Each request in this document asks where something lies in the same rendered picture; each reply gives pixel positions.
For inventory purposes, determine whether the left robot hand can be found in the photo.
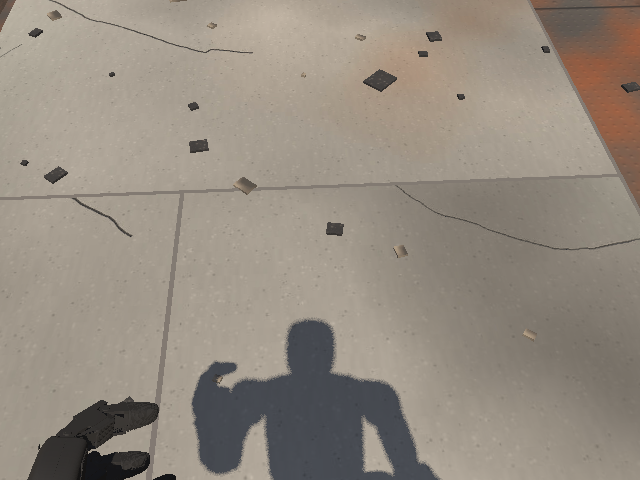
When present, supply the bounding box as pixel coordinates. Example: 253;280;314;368
27;400;176;480

